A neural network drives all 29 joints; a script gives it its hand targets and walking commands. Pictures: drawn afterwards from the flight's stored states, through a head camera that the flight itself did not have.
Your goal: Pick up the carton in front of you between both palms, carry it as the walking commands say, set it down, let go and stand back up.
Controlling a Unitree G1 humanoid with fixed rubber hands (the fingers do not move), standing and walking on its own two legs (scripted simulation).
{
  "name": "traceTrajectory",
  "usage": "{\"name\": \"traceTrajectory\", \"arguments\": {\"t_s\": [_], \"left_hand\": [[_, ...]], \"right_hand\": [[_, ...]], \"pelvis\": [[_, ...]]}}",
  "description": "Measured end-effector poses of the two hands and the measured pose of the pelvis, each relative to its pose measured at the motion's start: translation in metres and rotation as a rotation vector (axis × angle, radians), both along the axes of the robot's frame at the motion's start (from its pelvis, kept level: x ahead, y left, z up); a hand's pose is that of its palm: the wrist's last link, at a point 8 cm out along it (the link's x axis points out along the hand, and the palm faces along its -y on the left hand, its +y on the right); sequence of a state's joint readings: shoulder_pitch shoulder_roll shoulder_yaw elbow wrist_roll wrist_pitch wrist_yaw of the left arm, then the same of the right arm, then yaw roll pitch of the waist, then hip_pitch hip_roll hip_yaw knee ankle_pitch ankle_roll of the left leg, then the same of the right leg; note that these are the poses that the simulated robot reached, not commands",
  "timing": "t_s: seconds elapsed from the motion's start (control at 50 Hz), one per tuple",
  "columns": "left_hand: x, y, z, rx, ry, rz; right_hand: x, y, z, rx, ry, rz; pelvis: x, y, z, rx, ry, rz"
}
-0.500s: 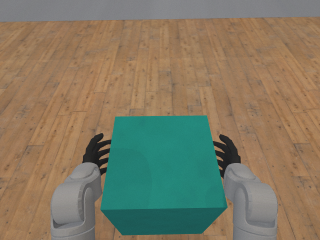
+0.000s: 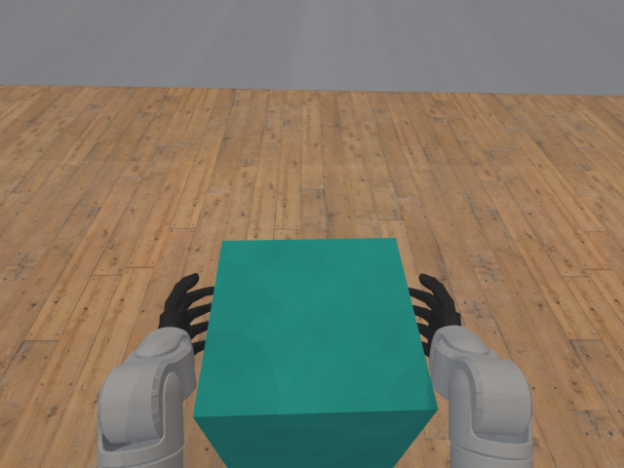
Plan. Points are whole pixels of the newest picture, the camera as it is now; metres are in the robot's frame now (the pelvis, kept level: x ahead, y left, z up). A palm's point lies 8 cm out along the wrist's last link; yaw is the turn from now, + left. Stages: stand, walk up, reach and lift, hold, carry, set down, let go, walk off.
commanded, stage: carry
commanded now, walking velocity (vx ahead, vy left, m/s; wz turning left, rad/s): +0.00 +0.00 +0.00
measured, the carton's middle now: (311, 363) +0.25 +0.00 +0.02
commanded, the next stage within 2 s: hold in 1.26 s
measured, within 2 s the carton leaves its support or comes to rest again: neither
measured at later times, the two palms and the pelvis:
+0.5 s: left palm (172, 357) +0.23 +0.16 +0.09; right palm (440, 355) +0.23 -0.14 +0.08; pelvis -0.02 +0.01 +0.00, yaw +0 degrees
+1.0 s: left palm (186, 370) +0.24 +0.15 +0.04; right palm (429, 369) +0.24 -0.15 +0.03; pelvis -0.05 +0.00 +0.00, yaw +0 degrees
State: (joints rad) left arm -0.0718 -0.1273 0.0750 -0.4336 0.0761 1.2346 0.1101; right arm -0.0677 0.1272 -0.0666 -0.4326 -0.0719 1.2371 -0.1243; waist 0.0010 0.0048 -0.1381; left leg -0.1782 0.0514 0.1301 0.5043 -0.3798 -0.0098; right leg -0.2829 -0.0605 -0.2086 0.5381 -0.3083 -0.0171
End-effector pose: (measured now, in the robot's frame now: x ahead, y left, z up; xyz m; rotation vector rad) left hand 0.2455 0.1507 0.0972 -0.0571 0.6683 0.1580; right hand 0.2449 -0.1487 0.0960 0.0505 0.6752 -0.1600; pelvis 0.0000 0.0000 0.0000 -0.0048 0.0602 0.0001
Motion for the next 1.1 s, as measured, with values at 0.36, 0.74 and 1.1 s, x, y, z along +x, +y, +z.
{"name": "traceTrajectory", "arguments": {"t_s": [0.36, 0.74, 1.1], "left_hand": [[-0.01, 0.005, 0.001, 0.004, -0.003, -0.004], [-0.016, 0.002, -0.032, 0.047, 0.038, -0.043], [-0.002, 0.0, -0.06, 0.079, -0.007, -0.06]], "right_hand": [[-0.01, 0.005, 0.0, 0.002, -0.003, -0.002], [-0.017, 0.004, -0.033, -0.031, 0.037, 0.037], [-0.003, 0.001, -0.062, -0.066, -0.008, 0.058]], "pelvis": [[-0.007, 0.005, 0.001, -0.001, -0.017, -0.001], [-0.035, 0.004, 0.004, 0.004, -0.026, -0.003], [-0.049, 0.002, 0.003, 0.007, -0.024, -0.004]]}}
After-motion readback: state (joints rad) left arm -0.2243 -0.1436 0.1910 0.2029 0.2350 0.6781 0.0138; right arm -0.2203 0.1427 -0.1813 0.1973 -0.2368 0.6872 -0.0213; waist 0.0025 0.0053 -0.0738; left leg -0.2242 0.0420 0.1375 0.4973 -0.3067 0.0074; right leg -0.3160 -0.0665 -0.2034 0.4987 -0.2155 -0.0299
